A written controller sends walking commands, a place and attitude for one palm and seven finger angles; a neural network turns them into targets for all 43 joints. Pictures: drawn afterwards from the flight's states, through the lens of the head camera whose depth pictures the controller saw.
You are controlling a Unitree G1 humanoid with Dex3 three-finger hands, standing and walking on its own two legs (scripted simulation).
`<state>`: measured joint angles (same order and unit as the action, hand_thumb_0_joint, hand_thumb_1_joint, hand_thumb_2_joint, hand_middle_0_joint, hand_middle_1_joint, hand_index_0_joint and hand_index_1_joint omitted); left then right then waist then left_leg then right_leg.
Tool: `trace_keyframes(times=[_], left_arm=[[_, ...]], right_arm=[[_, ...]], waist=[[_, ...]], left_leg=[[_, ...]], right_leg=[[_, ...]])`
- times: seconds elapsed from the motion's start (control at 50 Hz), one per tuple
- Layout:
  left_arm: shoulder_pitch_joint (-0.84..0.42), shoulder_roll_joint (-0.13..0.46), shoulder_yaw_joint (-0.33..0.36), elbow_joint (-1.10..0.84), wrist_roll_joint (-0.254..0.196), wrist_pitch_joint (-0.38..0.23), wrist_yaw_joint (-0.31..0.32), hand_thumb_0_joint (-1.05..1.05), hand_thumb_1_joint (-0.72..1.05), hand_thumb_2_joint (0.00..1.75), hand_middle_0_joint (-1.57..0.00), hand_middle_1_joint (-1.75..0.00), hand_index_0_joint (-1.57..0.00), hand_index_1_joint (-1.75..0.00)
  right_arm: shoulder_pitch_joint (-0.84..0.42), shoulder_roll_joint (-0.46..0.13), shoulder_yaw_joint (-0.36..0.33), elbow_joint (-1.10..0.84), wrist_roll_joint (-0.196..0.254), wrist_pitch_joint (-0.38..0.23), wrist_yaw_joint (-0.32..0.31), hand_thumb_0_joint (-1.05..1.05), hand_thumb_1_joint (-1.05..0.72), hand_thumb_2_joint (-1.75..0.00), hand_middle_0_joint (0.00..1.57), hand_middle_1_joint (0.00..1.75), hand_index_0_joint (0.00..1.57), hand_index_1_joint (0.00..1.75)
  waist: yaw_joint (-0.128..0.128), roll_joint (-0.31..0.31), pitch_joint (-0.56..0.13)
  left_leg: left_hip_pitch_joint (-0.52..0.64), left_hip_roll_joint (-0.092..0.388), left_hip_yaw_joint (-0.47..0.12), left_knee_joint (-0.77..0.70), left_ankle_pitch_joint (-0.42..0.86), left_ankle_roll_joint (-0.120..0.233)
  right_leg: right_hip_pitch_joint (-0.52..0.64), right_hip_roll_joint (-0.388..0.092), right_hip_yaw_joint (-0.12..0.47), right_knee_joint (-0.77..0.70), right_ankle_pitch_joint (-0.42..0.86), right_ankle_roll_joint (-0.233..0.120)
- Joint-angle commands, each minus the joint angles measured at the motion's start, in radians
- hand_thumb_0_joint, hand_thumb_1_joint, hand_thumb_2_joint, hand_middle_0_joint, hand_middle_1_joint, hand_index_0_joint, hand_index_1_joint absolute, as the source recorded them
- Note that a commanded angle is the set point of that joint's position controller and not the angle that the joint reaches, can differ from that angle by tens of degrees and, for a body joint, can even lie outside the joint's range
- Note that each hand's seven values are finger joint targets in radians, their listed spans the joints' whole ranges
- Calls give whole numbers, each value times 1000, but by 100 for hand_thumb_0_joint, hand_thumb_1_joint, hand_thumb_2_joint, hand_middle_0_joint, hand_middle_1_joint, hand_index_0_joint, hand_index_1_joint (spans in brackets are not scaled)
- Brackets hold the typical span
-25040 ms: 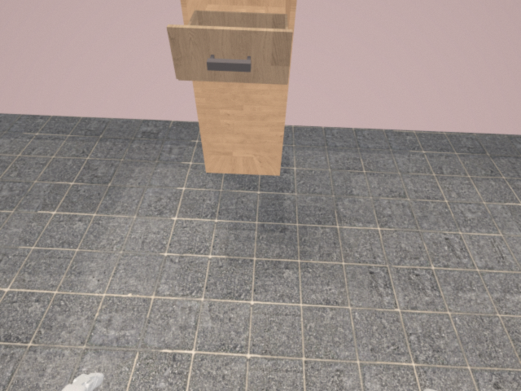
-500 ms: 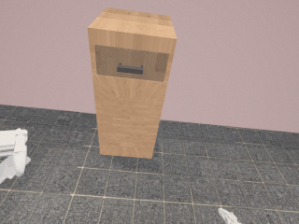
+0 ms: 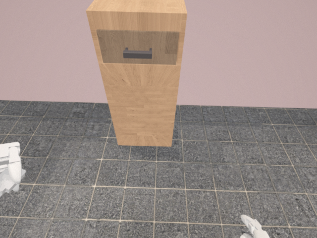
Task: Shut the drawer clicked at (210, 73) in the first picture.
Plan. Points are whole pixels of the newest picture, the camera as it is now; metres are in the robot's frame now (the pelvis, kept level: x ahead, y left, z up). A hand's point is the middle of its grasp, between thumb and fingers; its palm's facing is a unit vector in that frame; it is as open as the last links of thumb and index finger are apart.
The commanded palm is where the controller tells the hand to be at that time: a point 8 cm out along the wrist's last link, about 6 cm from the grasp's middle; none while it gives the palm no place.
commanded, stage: stop stepping back and stand still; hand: left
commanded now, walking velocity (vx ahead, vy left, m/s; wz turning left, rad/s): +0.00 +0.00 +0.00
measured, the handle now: (138, 52) +0.86 +0.16 +0.04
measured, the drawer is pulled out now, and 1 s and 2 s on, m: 0.00 0.00 0.00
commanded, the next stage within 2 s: let the arm hang, fingers relaxed in 0.58 s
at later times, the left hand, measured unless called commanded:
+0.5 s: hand (58, 158) +0.23 +0.22 +0.15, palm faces +0.35 -0.80 -0.49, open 3.3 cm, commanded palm +0.17 +0.26 +0.18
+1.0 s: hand out of the picture +0.05 +0.18 -0.17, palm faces +0.06 -0.98 -0.21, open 3.2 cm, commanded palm none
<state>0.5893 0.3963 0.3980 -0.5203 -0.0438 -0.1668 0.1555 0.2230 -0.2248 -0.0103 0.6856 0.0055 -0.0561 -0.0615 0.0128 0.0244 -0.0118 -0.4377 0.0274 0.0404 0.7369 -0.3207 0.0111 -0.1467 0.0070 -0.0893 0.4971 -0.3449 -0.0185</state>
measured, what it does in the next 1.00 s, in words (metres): stands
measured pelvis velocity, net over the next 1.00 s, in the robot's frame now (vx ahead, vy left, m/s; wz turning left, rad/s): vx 0.01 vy -0.01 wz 0.07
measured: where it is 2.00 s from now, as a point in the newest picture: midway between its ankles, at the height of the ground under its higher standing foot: outside the picture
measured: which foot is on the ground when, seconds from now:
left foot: down 0.00-1.00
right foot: down 0.00-1.00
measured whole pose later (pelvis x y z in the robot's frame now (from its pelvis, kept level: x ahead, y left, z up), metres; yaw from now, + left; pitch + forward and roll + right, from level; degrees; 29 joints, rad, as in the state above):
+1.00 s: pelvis +0.01 -0.01 +0.00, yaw +4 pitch +0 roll +0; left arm 0.30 0.21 0.01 0.80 0.03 0.07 0.04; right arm 0.24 -0.22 0.01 0.88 -0.02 0.03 0.00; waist -0.01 -0.04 0.06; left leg -0.34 -0.02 0.00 0.60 -0.26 0.03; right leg -0.18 0.00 -0.10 0.57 -0.39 -0.03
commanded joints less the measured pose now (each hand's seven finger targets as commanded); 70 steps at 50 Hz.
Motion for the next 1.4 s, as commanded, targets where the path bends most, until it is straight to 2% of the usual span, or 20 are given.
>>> trace_keyframes(times=[0.0, 0.04, 0.08, 0.16, 0.22, 0.28, 0.34, 0.4, 0.52, 0.6, 0.64, 0.66, 0.72, 0.74, 0.8, 0.84, 0.92, 1.02, 1.18, 1.38], left_arm=[[-43, 112, 22, -335, -4, -79, 8, 0, 90, 90, -140, -160, -140, -160], [-72, 157, 55, -393, 7, -103, 12, 0, 90, 90, -140, -160, -140, -160], [-68, 190, 95, -368, 14, -112, 12, 0, 90, 90, -140, -160, -140, -160], [46, 190, 151, -295, 14, -113, 16, 0, 90, 90, -140, -160, -140, -160], [120, 148, 133, -224, -19, -108, 2, 0, 90, 90, -140, -160, -140, -160], [98, 135, 117, -196, -14, -113, 3, 0, 90, 90, -140, -160, -140, -160], [73, 113, 78, -183, -11, -105, 3, 0, 90, 90, -140, -160, -140, -160], [21, 139, 65, -249, 5, -106, 6, 0, 90, 90, -140, -160, -140, -160], [76, 173, 107, -299, 5, -104, 10, 0, 90, 90, -140, -160, -140, -160], [142, 177, 147, -260, -9, -113, 14, 0, 90, 90, -140, -160, -140, -160], [169, 162, 144, -226, -15, -110, 9, 0, 90, 90, -140, -160, -140, -160], [-65, 67, -282, 576, 89, 46, -136, 0, 90, 90, -140, -160, -140, -160], [-114, -16, -288, 649, 74, 140, -157, 0, 90, 90, -128, -147, -128, -147], [-170, -8, -298, 702, 78, 145, -157, 0, 90, 90, -124, -143, -124, -143], [-242, 9, -308, 858, 79, 146, -152, 0, 90, 90, -112, -130, -112, -130], [-293, 23, -316, 982, 75, 157, -144, 0, 90, 90, -104, -121, -104, -121], [-296, -33, -351, 1182, 54, 181, -131, 0, 90, 90, -88, -104, -88, -104], [-243, -74, -355, 1395, 50, 177, -133, 0, 90, 90, -68, -82, -68, -82], [-212, -105, -375, 1565, 52, 170, -134, 0, 90, 90, -36, -47, -36, -47], [-176, -139, -382, 1648, 53, 167, -122, 0, 90, 90, -20, -30, -20, -30]], right_arm=[[-119, -104, -46, -196, 5, -100, -21, 0, -90, -90, 20, 30, 20, 30], [-122, -119, -40, -209, -2, -116, -23, 0, -90, -90, 20, 30, 20, 30], [-108, -89, -25, -193, -15, -131, -17, 0, -90, -90, 20, 30, 20, 30], [-101, -79, -24, -209, 0, -115, -6, 0, -90, -90, 20, 30, 20, 30], [-90, -67, -42, -224, 12, -80, 10, 0, -90, -90, 20, 30, 20, 30], [-106, -64, -27, -226, 18, -69, 10, 0, -90, -90, 20, 30, 20, 30], [-116, -82, -29, -219, 12, -75, -8, 0, -90, -90, 20, 30, 20, 30], [-89, -99, -36, -229, 12, -70, -12, 0, -90, -90, 20, 30, 20, 30], [-107, -86, -32, -252, 14, -64, -2, 0, -90, -90, 20, 30, 20, 30], [-105, -74, -32, -258, 14, -41, 3, 0, -90, -90, 20, 30, 20, 30], [-107, -76, -36, -263, 14, -31, 0, 0, -90, -90, 20, 30, 20, 30], [-159, -264, -69, -43, 15, -85, 82, 0, -90, -90, 20, 30, 20, 30], [-58, -177, -55, -35, 5, -12, 77, 0, -90, -90, 20, 30, 20, 30], [-59, -175, -48, -38, -4, 1, 76, 0, -90, -90, 20, 30, 20, 30], [-66, -178, -33, -41, -28, 19, 61, 0, -90, -90, 20, 30, 20, 30], [-61, -172, -43, -1, -31, 35, 57, 0, -90, -90, 20, 30, 20, 30], [-34, -132, -11, 97, -35, 52, 50, 0, -90, -90, 20, 30, 20, 30], [-3, -90, -9, 192, -28, 63, 35, 0, -90, -90, 20, 30, 20, 30], [72, -81, -21, 299, -18, 67, 26, 0, -90, -90, 20, 30, 20, 30], [113, -30, -15, 389, -18, 66, 25, 0, -90, -90, 20, 30, 20, 30]], waist=[[-41, 1, -24], [-23, 240, -28], [-21, 241, 20], [-6, 129, -16], [-33, -184, -24], [-25, -144, -68], [-29, -52, -108], [-21, 10, -153], [-16, -5, -115], [-14, -55, -149], [-16, -42, -142], [-48, -1, -74], [-28, -14, -100], [-20, -118, -69], [-10, -327, -40], [-19, -263, -58], [-10, 118, 17], [-6, 190, 4], [-16, 2, 42], [-18, -34, 116]], left_leg=[[298, 36, -34, -283, 190, 38], [359, 199, -323, -375, 334, 114], [263, 225, -392, -456, 302, 129], [132, 117, -144, -319, 229, 56], [46, -13, -27, -45, 75, -11], [-15, 5, -15, -82, 9, 3], [258, 26, -12, -296, 452, 32], [469, 103, -86, -225, 788, 82], [282, 46, -43, -194, 597, 28], [217, 17, -3, -196, 500, 19], [232, 25, -10, -228, 509, 20], [190, 47, -57, -51, 572, 24], [144, 92, -126, -133, 263, 48], [92, 103, -165, -161, 213, 61], [99, 35, -115, -101, 308, 46], [129, 13, -82, -92, 303, 30], [152, 74, -184, -265, 415, 65], [164, 60, -183, -334, 165, 52], [209, 77, -212, -421, 43, 56], [223, 66, -173, -445, 58, 48]], right_leg=[[-150, -143, 93, 31, 173, -53], [-252, -30, 38, 190, 4, 28], [-218, -19, 70, 183, -143, 25], [4, -34, 82, -111, 79, 11], [0, -238, 366, -230, 278, -74], [159, -243, 259, -98, 755, -68], [71, -132, 112, 14, 713, 20], [-77, -57, 77, 73, 570, 74], [69, -101, 130, -52, 674, 18], [155, -140, 149, -42, 868, 32], [134, -130, 127, -52, 786, 32], [-60, -193, 86, 102, 873, -9], [-143, -136, 93, 51, 262, -8], [-137, -116, 91, 32, 138, -9], [-85, -157, 145, -33, 397, -47], [-43, -195, 139, 4, 561, -77], [-45, -101, 94, -15, 183, -16], [5, -99, 102, -120, 62, -40], [-37, -90, 86, -173, 21, -39], [-94, -98, 100, -187, -2, -33]])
